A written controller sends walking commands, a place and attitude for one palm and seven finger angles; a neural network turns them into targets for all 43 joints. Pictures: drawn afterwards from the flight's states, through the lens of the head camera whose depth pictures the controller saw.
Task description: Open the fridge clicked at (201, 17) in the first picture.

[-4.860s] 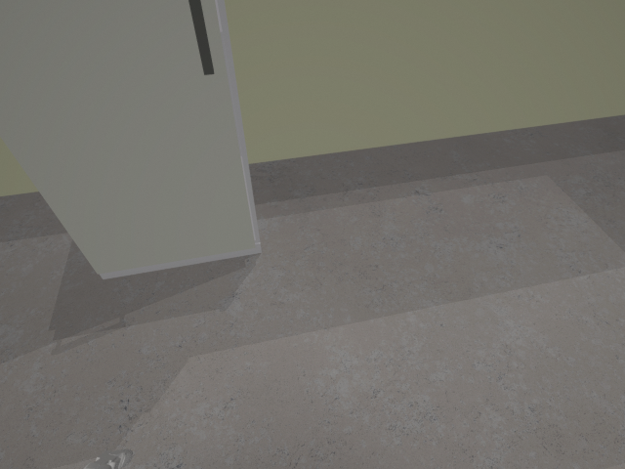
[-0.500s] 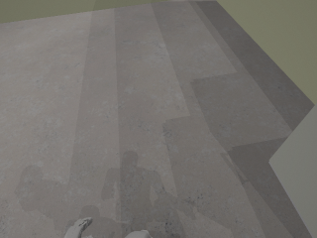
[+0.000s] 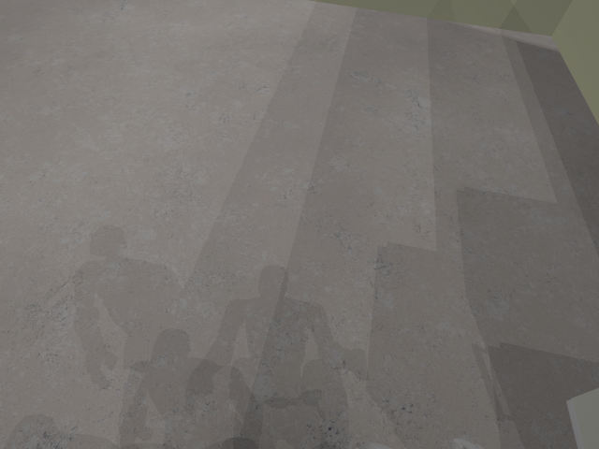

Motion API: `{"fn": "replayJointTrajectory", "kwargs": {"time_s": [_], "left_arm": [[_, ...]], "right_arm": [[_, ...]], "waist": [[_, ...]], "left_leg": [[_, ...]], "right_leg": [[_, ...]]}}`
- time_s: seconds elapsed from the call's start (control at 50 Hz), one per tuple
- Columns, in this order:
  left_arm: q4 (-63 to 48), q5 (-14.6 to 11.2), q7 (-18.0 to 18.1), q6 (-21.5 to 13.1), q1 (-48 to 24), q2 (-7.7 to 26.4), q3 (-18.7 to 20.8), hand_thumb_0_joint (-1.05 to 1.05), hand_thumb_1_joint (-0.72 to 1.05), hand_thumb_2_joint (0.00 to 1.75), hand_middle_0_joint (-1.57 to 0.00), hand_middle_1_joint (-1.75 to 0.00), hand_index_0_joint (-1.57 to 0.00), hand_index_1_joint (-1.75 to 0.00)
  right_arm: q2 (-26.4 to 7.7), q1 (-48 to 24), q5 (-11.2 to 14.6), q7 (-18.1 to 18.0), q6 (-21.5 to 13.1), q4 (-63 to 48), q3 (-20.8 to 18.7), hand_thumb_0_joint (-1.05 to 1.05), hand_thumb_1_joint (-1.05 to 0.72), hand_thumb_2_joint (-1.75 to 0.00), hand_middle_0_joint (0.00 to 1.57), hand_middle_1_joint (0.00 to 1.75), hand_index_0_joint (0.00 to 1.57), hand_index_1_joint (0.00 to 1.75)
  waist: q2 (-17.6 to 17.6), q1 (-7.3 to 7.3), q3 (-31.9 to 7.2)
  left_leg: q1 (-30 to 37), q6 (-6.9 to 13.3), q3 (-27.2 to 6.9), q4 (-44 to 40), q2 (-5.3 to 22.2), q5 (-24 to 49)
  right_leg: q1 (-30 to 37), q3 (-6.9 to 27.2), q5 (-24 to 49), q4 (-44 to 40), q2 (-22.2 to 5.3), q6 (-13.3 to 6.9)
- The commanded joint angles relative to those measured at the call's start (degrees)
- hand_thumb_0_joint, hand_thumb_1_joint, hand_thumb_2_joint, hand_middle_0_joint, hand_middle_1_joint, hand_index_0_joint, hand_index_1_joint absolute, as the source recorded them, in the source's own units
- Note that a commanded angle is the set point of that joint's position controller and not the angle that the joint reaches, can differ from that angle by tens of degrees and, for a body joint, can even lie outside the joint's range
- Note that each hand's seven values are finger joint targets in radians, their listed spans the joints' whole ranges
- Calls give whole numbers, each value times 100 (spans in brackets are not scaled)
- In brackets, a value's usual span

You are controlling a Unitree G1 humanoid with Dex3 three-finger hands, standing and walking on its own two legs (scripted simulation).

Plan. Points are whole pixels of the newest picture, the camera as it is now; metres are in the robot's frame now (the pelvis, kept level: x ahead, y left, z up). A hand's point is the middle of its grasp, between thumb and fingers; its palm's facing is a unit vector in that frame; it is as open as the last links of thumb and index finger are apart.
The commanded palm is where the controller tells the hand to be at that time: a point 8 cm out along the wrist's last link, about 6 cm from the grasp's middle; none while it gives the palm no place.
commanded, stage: walk to a spot facing it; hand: right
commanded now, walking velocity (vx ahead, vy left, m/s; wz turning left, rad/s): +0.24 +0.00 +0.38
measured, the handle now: out of the picture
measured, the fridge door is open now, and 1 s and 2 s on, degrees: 0 0 0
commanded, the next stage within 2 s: turn to face it in 0.14 s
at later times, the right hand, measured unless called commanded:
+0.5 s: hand out of the picture +0.14 -0.24 -0.18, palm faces -0.04 +0.99 -0.15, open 7.4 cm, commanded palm none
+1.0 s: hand (443, 393) +0.24 -0.21 -0.13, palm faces +0.19 +0.94 -0.28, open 7.4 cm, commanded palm none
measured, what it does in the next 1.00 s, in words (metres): walks ahead: right foot, then left foot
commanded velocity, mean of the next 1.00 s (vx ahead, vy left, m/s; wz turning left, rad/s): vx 0.05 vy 0.00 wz -0.41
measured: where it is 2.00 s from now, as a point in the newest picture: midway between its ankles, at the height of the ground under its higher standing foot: outside the picture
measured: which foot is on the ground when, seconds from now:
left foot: down 0.00-0.34, up 0.36-0.92, down 0.94-1.00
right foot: up 0.00-0.32, down 0.34-0.94, up 0.96-1.00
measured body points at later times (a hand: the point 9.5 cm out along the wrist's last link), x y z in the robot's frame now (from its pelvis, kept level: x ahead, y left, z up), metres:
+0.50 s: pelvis +0.11 -0.06 +0.01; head +0.13 -0.09 +0.46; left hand +0.14 +0.18 -0.12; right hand +0.14 -0.29 -0.16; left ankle +0.04 +0.09 -0.67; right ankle +0.13 -0.12 -0.73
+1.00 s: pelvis +0.13 +0.00 +0.01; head +0.17 +0.02 +0.45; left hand +0.19 +0.25 -0.16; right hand +0.23 -0.26 -0.11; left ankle +0.15 +0.10 -0.73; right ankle +0.12 -0.12 -0.70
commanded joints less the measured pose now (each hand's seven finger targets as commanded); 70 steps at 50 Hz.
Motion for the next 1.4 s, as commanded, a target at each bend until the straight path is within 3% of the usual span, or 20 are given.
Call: {"fn": "replayJointTrajectory", "kwargs": {"time_s": [0.0, 0.2, 0.24, 0.28, 0.3, 0.32, 0.34, 0.38, 0.42, 0.48, 0.68, 0.84, 0.88, 0.9, 0.92, 0.94, 1.02, 1.28, 1.34, 1.38], "left_arm": [[-670, 58, -75, -299, -399, 383, 55, 0, 90, 90, -20, -30, -20, -30], [-815, -7, -113, -517, -836, 224, -17, 0, 90, 90, -20, -30, -20, -30], [-702, -33, -65, -564, -643, 153, -67, 0, 90, 90, -20, -30, -20, -30], [-300, -26, 2, -647, 86, 136, -133, 0, 90, 90, -20, -30, -20, -30], [-98, -3, 37, -715, 547, 419, -111, 0, 90, 90, -20, -30, -20, -30], [-20, 33, 44, -703, 921, 926, -17, 0, 90, 90, -20, -30, -20, -30], [55, 6, 101, -621, 917, 931, -43, 0, 90, 90, -20, -30, -20, -30], [12, -2, 161, -575, 233, 517, -164, 0, 90, 90, -20, -30, -20, -30], [39, -22, 162, -592, -34, 349, -201, 0, 90, 90, -20, -30, -20, -30], [78, -53, 155, -559, 116, 394, -109, 0, 90, 90, -20, -30, -20, -30], [-41, -4, 109, -427, 377, 520, 136, 0, 90, 90, -20, -30, -20, -30], [-326, 18, 64, -333, 152, 707, 269, 0, 90, 90, -20, -30, -20, -30], [-426, -40, 37, -318, -18, 687, 296, 0, 90, 90, -20, -30, -20, -30], [-476, -98, -3, -332, 87, 459, 266, 0, 90, 90, -20, -30, -20, -30], [-634, -120, -22, -336, 214, 87, 211, 0, 90, 90, -20, -30, -20, -30], [-611, -7, -2, -277, 205, 367, 274, 0, 90, 90, -20, -30, -20, -30], [-441, -2, -147, -94, 45, 246, 241, 0, 90, 90, -20, -30, -20, -30], [-863, -60, -216, -91, -1260, 324, 13, 0, 90, 90, -20, -30, -20, -30], [-936, -77, -210, -161, -1216, 333, -22, 0, 90, 90, -20, -30, -20, -30], [-894, -50, -196, -227, -859, 488, 12, 0, 90, 90, -20, -30, -20, -30]], "right_arm": [[-1069, 290, -19, -70, -172, -192, -240, 0, -90, -90, 20, 30, 20, 30], [-1093, 789, -59, -54, -310, 164, -225, 0, -90, -90, 20, 30, 20, 30], [-1021, 722, -68, -84, -301, 223, -213, 0, -90, -90, 20, 30, 20, 30], [-806, 664, -10, -118, -273, 350, -140, 0, -90, -90, 20, 30, 20, 30], [-534, 876, 19, -124, -265, 427, -56, 0, -90, -90, 20, 30, 20, 30], [-218, 1166, 41, -115, -246, 484, 32, 0, -90, -90, 20, 30, 20, 30], [-241, 1172, 11, -178, -203, 529, 71, 0, -90, -90, 20, 30, 20, 30], [-256, 733, -38, -161, -157, 629, 71, 0, -90, -90, 20, 30, 20, 30], [-207, 607, -25, -100, -139, 695, 70, 0, -90, -90, 20, 30, 20, 30], [-259, 587, -25, -134, -46, 668, -13, 0, -90, -90, 20, 30, 20, 30], [-286, -245, -16, -192, 28, 67, -153, 0, -90, -90, 20, 30, 20, 30], [-333, -192, 57, -232, -19, -269, -142, 0, -90, -90, 20, 30, 20, 30], [-466, 211, 63, -261, -88, -227, -165, 0, -90, -90, 20, 30, 20, 30], [-787, 372, 23, -289, -156, -226, -211, 0, -90, -90, 20, 30, 20, 30], [-1339, 362, -63, -336, -202, -297, -303, 0, -90, -90, 20, 30, 20, 30], [-1316, 372, -16, -311, -168, -363, -264, 0, -90, -90, 20, 30, 20, 30], [-700, -246, -10, -258, -196, -487, -93, 0, -90, -90, 20, 30, 20, 30], [-1210, 850, -96, -218, -116, -181, -171, 0, -90, -90, 20, 30, 20, 30], [-1334, 856, -109, -210, -79, -133, -237, 0, -90, -90, 20, 30, 20, 30], [-1368, 813, -56, -177, -57, -110, -264, 0, -90, -90, 20, 30, 20, 30]], "waist": [[1092, -202, -134], [1116, -335, -130], [1072, -228, -201], [764, 29, -509], [-24, 130, -818], [-1257, 145, -1115], [-1767, 156, -1002], [-862, -31, -55], [-522, -146, -62], [-377, -118, -530], [-396, 70, -602], [-504, -23, -780], [-276, -240, -943], [454, -260, -1094], [1970, -217, -1008], [1514, -204, -961], [1005, 132, -134], [1504, -411, -484], [1629, -406, -630], [1309, -187, -880]], "left_leg": [[482, 662, -1703, -1974, 1349, 232], [796, 829, -1966, -1830, 1320, 655], [628, 740, -1871, -1521, 1288, 1351], [406, 378, -1329, -837, 792, 1648], [-56, 146, -1029, 37, 458, 1323], [-835, -144, -329, 1144, -62, -502], [-955, -273, -332, 1945, -104, -1760], [-1026, -320, -486, 2336, 334, -1346], [-896, -407, -416, 2174, 451, -871], [-1019, -524, -381, 2370, 403, -477], [-1553, -705, -486, 2111, 369, -463], [-402, -552, -475, 554, 2, -376], [614, -533, -456, -905, 114, 631], [1552, -359, -1060, -1538, 855, 1026], [2084, 272, -2585, -1742, 2505, 1952], [1351, 690, -2398, -1630, 2923, 2145], [343, 351, -735, -1458, 1818, 2384], [1170, 504, 46, -1029, 2113, 3222], [1182, 434, 182, -723, 2245, 3269], [963, 110, 593, -16, 2111, 3088]], "right_leg": [[-948, 234, 767, 18, -18, 104], [-558, 175, 806, -1683, 309, 6], [135, 107, 865, -2344, 444, -70], [1434, -50, 1869, -3485, 603, -144], [2399, 522, 2579, -3750, 136, -332], [2998, 1915, 3513, -3899, -1087, -870], [2591, 2671, 3182, -4580, -1493, -1114], [1435, 2345, 2936, -4729, -1150, -1391], [1315, 1782, 3355, -4687, -753, -1294], [1713, 1594, 3877, -4552, -529, -1244], [1882, 2348, 3645, -4293, -424, -1456], [1325, 2859, 3969, -3851, -163, -1400], [855, 2714, 3491, -3416, 118, -1076], [131, 2302, 2454, -2858, 473, -708], [-1059, 1109, -220, -1567, 1319, -208], [-917, 1009, -737, -404, 1161, -176], [-887, 773, 500, 950, 714, -23], [-245, 77, 230, -1144, 639, -6], [263, -98, 253, -2038, 658, -145], [1111, -217, 1128, -3221, 735, -243]]}}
